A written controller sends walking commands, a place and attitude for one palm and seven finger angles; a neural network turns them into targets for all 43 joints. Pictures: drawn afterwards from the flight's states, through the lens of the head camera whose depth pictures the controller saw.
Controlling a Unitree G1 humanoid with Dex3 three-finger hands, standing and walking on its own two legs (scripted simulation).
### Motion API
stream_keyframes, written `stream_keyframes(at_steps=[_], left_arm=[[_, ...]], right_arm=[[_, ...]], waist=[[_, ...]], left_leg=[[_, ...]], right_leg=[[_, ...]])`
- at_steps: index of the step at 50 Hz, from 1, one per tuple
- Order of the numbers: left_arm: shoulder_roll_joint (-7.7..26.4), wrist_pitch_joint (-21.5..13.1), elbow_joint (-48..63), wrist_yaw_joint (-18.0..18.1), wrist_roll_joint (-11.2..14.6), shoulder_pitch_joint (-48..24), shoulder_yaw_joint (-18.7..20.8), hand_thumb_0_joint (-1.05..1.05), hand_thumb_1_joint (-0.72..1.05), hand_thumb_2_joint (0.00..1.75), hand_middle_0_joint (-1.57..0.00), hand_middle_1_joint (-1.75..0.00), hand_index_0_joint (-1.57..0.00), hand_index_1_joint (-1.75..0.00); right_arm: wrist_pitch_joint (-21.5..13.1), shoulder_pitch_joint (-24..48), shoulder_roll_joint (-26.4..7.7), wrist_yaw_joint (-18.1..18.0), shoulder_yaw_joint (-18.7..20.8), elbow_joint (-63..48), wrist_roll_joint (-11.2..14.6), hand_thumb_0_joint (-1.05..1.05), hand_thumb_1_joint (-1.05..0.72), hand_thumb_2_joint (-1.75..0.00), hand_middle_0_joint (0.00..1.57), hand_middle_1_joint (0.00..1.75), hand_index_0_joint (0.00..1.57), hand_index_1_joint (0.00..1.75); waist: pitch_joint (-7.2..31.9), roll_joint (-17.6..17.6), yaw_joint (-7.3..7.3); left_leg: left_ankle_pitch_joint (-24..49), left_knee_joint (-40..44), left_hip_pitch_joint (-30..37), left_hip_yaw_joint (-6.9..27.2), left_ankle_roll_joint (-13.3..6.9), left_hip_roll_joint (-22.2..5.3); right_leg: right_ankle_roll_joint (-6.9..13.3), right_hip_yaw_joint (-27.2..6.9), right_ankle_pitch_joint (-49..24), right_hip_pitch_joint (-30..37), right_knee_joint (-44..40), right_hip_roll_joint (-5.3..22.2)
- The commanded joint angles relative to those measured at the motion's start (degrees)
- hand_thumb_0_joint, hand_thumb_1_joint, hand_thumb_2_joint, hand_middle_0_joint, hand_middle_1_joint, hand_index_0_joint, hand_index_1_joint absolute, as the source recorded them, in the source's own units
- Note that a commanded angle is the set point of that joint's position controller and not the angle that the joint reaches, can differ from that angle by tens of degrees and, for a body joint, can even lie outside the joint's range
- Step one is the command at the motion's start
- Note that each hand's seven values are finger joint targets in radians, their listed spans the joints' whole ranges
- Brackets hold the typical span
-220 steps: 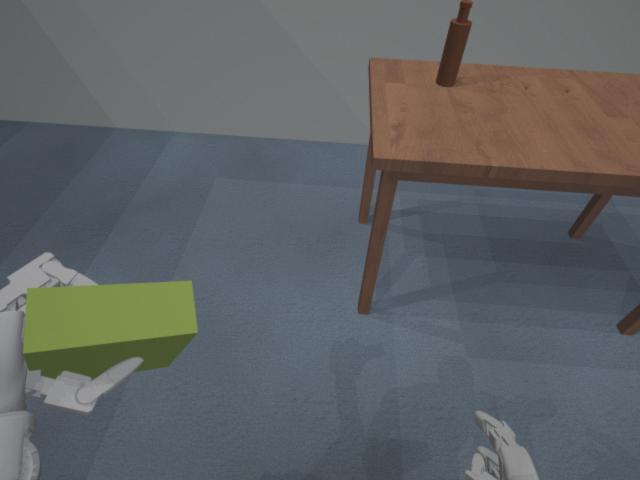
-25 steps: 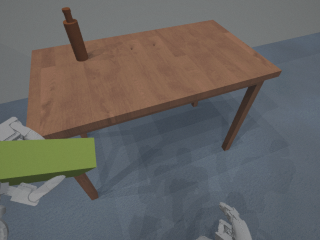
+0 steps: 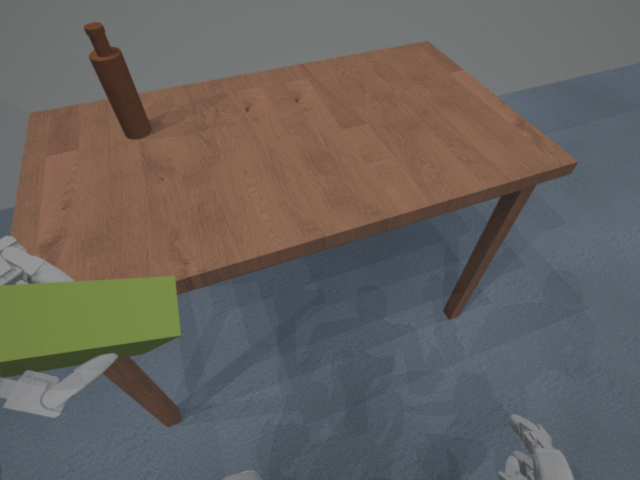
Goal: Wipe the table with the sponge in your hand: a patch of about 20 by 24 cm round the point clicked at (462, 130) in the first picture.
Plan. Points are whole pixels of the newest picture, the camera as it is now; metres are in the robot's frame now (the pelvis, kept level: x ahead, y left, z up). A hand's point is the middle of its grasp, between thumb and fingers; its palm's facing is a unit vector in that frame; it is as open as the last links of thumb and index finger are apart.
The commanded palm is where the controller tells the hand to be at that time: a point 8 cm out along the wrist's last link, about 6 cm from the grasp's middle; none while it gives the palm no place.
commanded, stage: take the last steps up to it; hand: left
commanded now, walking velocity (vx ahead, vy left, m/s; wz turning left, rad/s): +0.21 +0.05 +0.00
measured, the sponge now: (108, 325) +0.22 +0.20 +0.16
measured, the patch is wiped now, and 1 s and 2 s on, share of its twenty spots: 0.00 0.00 0.00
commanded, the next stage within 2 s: come to a stop and stand still in 0.38 s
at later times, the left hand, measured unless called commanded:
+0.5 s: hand (123, 245) +0.31 +0.22 +0.17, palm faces +0.41 -0.76 -0.50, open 9.3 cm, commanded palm +0.25 +0.26 +0.17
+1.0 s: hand (97, 248) +0.31 +0.25 +0.16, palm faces +0.39 -0.82 -0.41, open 9.3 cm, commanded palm +0.26 +0.28 +0.17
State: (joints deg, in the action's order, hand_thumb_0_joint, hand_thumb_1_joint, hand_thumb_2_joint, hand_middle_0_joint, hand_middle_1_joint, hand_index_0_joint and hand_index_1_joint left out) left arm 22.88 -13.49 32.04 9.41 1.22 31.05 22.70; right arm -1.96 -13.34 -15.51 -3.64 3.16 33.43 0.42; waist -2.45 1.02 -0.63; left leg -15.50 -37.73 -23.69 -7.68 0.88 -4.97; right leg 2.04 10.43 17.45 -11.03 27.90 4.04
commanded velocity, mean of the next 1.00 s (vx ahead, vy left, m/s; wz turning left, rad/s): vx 0.03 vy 0.05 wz -0.01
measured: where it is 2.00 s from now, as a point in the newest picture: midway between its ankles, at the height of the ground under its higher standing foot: outside the picture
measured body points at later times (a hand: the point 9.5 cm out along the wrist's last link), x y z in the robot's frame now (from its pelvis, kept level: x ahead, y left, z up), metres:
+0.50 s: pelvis +0.09 -0.02 -0.01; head +0.11 -0.06 +0.43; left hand +0.28 +0.26 +0.19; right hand +0.26 -0.23 -0.13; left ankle +0.06 +0.12 -0.71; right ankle +0.13 -0.10 -0.74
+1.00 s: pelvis +0.09 +0.01 -0.01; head +0.10 +0.02 +0.44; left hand +0.28 +0.29 +0.18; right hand +0.25 -0.22 -0.08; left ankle +0.12 +0.11 -0.74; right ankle +0.11 -0.10 -0.73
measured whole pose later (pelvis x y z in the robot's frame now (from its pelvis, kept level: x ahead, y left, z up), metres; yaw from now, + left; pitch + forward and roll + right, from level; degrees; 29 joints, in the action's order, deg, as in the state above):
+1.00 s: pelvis +0.09 +0.01 -0.01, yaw -2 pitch -2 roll +0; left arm 22.2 -11.2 28.7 9.2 0.8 28.1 21.0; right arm -2.4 -11.9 -9.7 -3.9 -0.8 32.6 0.0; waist -2.4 2.4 0.5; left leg -13.4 -29.7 -14.8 -5.1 -1.3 -0.8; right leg -0.2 4.6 24.0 -17.5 38.1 1.7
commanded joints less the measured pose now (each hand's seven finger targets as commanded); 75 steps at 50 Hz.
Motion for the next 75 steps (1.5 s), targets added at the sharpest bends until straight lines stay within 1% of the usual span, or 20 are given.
stream_keyframes(at_steps=[1, 2, 4, 6, 11, 20, 21, 22, 23, 24, 29, 38, 42, 45, 47, 56, 61, 64, 71, 75], left_arm=[[6.52, -1.3, 8.49, 1.81, 0.61, -7.29, 3.52, 0.0, 0.1, 1.3, -1.2, -1.6, -1.2, -1.6], [6.63, -1.66, 9.04, 1.74, 0.41, -9.23, 3.05, 0.0, 0.1, 1.3, -1.2, -1.6, -1.2, -1.6], [6.97, -2.9, 11.74, 1.67, 0.3, -12.69, 2.53, 0.0, 0.1, 1.3, -1.2, -1.6, -1.2, -1.6], [10.44, -3.54, 11.34, 1.28, -0.86, -14.94, 3.43, 0.0, 0.1, 1.3, -1.2, -1.6, -1.2, -1.6], [8.74, -2.86, 17.9, 0.88, 0.03, -6.95, 4.49, 0.0, 0.1, 1.3, -1.2, -1.6, -1.2, -1.6], [5.74, -0.21, 3.39, 0.23, 0.78, -6.63, 4.32, 0.0, 0.1, 1.3, -1.2, -1.6, -1.2, -1.6], [6.39, -0.03, 2.9, 0.19, 0.27, -8.41, 3.81, 0.0, 0.1, 1.3, -1.2, -1.6, -1.2, -1.6], [8.51, 0.22, 1.94, 0.45, -0.15, -8.32, 4.68, 0.0, 0.1, 1.3, -1.2, -1.6, -1.2, -1.6], [9.6, 0.33, 2.38, 0.59, 0.09, -9.68, 5.33, 0.0, 0.1, 1.3, -1.2, -1.6, -1.2, -1.6], [7.92, 0.11, 3.21, -0.14, 0.59, -11.8, 3.61, 0.0, 0.1, 1.3, -1.2, -1.6, -1.2, -1.6], [8.8, -2.1, 8.83, 0.83, 0.18, -6.97, 5.01, 0.0, 0.1, 1.3, -1.2, -1.6, -1.2, -1.6], [9.48, -2.19, 10.92, 2.44, 1.24, 2.95, 9.27, 0.0, 0.1, 1.3, -1.2, -1.6, -1.2, -1.6], [7.49, -0.82, 8.83, 1.99, 1.32, 1.09, 6.54, 0.0, 0.1, 1.3, -1.2, -1.6, -1.2, -1.6], [8.52, -1.31, 11.5, 1.27, 1.11, -3.48, 4.78, 0.0, 0.1, 1.3, -1.2, -1.6, -1.2, -1.6], [7.63, -2.05, 11.58, 0.76, 0.24, -5.33, 3.28, 0.0, 0.1, 1.3, -1.2, -1.6, -1.2, -1.6], [7.14, -0.93, 10.05, 1.05, 0.07, -9.92, 2.38, 0.0, 0.1, 1.3, -1.2, -1.6, -1.2, -1.6], [5.56, 0.55, 3.75, 0.04, 1.54, -6.17, 2.43, 0.0, 0.1, 1.3, -1.2, -1.6, -1.2, -1.6], [6.18, 0.99, 4.31, -0.09, 1.55, -8.58, 2.02, 0.0, 0.1, 1.3, -1.2, -1.6, -1.2, -1.6], [6.94, -0.53, 6.25, 0.39, -0.09, -14.53, 1.28, 0.0, 0.1, 1.3, -1.2, -1.6, -1.2, -1.6], [7.9, -1.94, 9.13, 0.65, -0.25, -12.41, 2.82, 0.0, 0.1, 1.3, -1.2, -1.6, -1.2, -1.6]], right_arm=[[-2.61, 4.13, -2.43, -1.06, 0.35, -8.64, -0.31, 0.0, -0.9, -0.9, 0.2, 0.3, 0.2, 0.3], [-2.72, 3.71, -3.01, -1.34, 0.59, -8.7, -0.22, 0.0, -0.9, -0.9, 0.2, 0.3, 0.2, 0.3], [-2.95, 4.29, -3.99, -1.09, 0.65, -9.27, 0.13, 0.0, -0.9, -0.9, 0.2, 0.3, 0.2, 0.3], [-3.82, 6.25, -2.21, -0.99, -1.22, -8.09, -1.08, 0.0, -0.9, -0.9, 0.2, 0.3, 0.2, 0.3], [-5.57, 5.16, -2.08, 0.37, -0.62, -6.95, -0.26, 0.0, -0.9, -0.9, 0.2, 0.3, 0.2, 0.3], [-4.02, 5.66, -1.73, -0.45, -1.04, -6.72, 0.5, 0.0, -0.9, -0.9, 0.2, 0.3, 0.2, 0.3], [-3.66, 5.37, -1.35, -0.46, -1.03, -6.5, 0.48, 0.0, -0.9, -0.9, 0.2, 0.3, 0.2, 0.3], [-3.25, 5.46, -0.01, -0.41, -1.31, -7.02, 0.32, 0.0, -0.9, -0.9, 0.2, 0.3, 0.2, 0.3], [-3.63, 7.92, -0.37, -0.07, -1.85, -7.61, -0.02, 0.0, -0.9, -0.9, 0.2, 0.3, 0.2, 0.3], [-3.72, 6.56, -1.7, 0.42, -0.93, -6.55, 0.26, 0.0, -0.9, -0.9, 0.2, 0.3, 0.2, 0.3], [-2.8, 8.94, -0.96, 0.2, -2.2, -6.17, -0.19, 0.0, -0.9, -0.9, 0.2, 0.3, 0.2, 0.3], [-2.62, 6.28, -1.07, -0.29, -0.94, -10.21, -0.24, 0.0, -0.9, -0.9, 0.2, 0.3, 0.2, 0.3], [-1.39, 4.72, -1.92, -0.78, -0.52, -9.81, -0.01, 0.0, -0.9, -0.9, 0.2, 0.3, 0.2, 0.3], [-1.98, 5.55, -4.07, -1.2, 0.09, -10.31, 0.72, 0.0, -0.9, -0.9, 0.2, 0.3, 0.2, 0.3], [-3.06, 5.9, -2.72, -1.02, -1.24, -9.55, -0.97, 0.0, -0.9, -0.9, 0.2, 0.3, 0.2, 0.3], [-6.41, 5.4, -2.3, 0.41, -2.16, -6.92, -0.64, 0.0, -0.9, -0.9, 0.2, 0.3, 0.2, 0.3], [-4.43, 6.03, -1.33, 0.62, -1.86, -7.47, -0.06, 0.0, -0.9, -0.9, 0.2, 0.3, 0.2, 0.3], [-3.45, 7.33, -0.97, 0.07, -2.55, -7.15, -0.39, 0.0, -0.9, -0.9, 0.2, 0.3, 0.2, 0.3], [-4.78, 7.28, -2.76, -1.51, -1.95, -7.38, -0.47, 0.0, -0.9, -0.9, 0.2, 0.3, 0.2, 0.3], [-5.96, 6.65, -2.85, -1.11, -1.19, -7.78, -0.61, 0.0, -0.9, -0.9, 0.2, 0.3, 0.2, 0.3]], waist=[[7.66, 4.45, 0.43], [8.4, 0.59, -0.25], [9.55, -16.54, 0.25], [6.59, -16.53, 0.18], [8.58, -15.51, 1.25], [8.53, -7.28, 0.54], [8.94, -0.82, 0.33], [9.64, 12.98, 0.26], [8.35, 17.01, 1.66], [8.43, 15.93, 0.61], [8.76, 3.18, 0.06], [13.06, 5.89, 1.74], [12.78, 4.0, -0.22], [9.52, -7.76, 1.5], [7.66, -15.46, 1.28], [8.24, -12.05, 0.55], [5.45, 4.45, 0.12], [2.76, 4.0, -0.1], [-0.26, -7.12, 0.5], [3.63, -11.61, 1.16]], left_leg=[[5.59, 11.26, 10.89, -2.94, -0.9, 1.57], [6.72, 13.37, 16.48, -0.57, -2.05, 0.11], [20.66, 17.64, 26.69, 24.36, -11.1, -17.04], [17.84, 21.18, 21.27, 29.38, -13.97, -20.22], [21.3, 18.67, 18.98, 11.2, -10.6, -12.91], [7.29, 7.74, 10.79, 1.39, -4.6, -8.98], [2.59, -1.09, 6.32, -0.09, -3.49, -6.17], [-8.47, -13.74, -4.6, -2.0, -1.26, 0.53], [-18.64, -24.5, -11.68, 2.68, -0.31, 2.68], [-14.42, -29.59, -9.78, 7.97, 0.16, 1.73], [-5.7, -26.86, -7.26, 7.29, 1.77, 1.16], [-3.93, -2.04, 0.31, 3.23, 1.5, 2.86], [10.81, 11.69, 12.19, 4.31, 0.73, 1.81], [27.56, 16.35, 13.64, 15.03, -4.26, -10.48], [36.16, 19.13, 12.69, 18.25, -7.19, -13.01], [14.24, 17.91, 9.54, 13.41, -5.24, -8.34], [-3.76, 7.76, 8.24, 6.55, 0.0, 1.18], [-2.95, 5.6, 11.36, 7.29, -0.22, 1.53], [-17.21, 21.13, 3.36, 13.4, -1.94, -1.97], [-17.33, 24.91, 1.1, 14.55, -2.41, -2.9]], right_leg=[[2.85, -8.27, -13.35, 2.67, 0.1, 9.84], [1.24, -6.88, -13.3, -0.98, 6.75, 7.86], [-2.68, -3.72, 15.05, -18.14, 26.74, -1.07], [-2.26, -8.86, 16.54, -22.55, 39.17, 0.51], [-3.44, -5.96, 6.19, -19.57, 29.24, 0.9], [-3.35, -0.12, -4.24, 1.23, -2.04, -2.88], [-1.09, -7.41, -6.49, 4.95, -4.98, 2.29], [4.12, -26.47, -14.31, 10.59, -8.57, 13.41], [8.44, -35.14, -21.29, 11.68, -10.87, 20.99], [6.08, -31.0, -18.91, 8.62, -11.45, 18.96], [4.04, -14.05, -39.5, 7.03, -6.09, 14.7], [5.11, -13.01, -47.77, 11.83, -2.46, 14.11], [0.9, -10.78, -33.02, 4.75, 0.98, 8.97], [-2.67, -8.5, -0.4, -2.61, 5.5, 0.62], [-2.79, -7.73, 10.39, -6.52, 13.41, -1.65], [-3.11, -7.18, 0.8, 3.32, -2.08, -3.17], [1.49, -19.54, 3.72, -4.35, -12.92, 5.03], [1.95, -19.81, 13.04, -12.98, -15.32, 5.89], [-1.45, -13.06, 16.94, -7.18, -8.44, -2.0], [-1.49, -9.77, 6.33, 1.57, -2.65, -4.45]])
